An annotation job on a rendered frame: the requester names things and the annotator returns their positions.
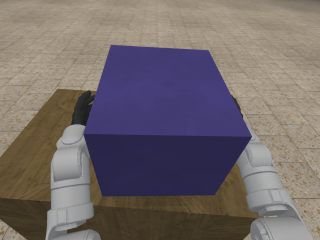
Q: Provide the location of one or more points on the left robot hand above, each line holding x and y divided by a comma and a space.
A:
82, 109

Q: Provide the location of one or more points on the right robot upper arm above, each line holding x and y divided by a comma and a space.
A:
278, 228

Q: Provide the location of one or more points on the left robot upper arm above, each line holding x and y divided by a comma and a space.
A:
88, 234

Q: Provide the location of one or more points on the robot left forearm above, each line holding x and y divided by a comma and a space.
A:
71, 203

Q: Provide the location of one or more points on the carton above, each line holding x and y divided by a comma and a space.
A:
163, 123

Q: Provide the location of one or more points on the pedestal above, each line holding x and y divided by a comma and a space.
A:
25, 192

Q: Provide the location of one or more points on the robot right forearm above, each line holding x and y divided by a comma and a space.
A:
265, 193

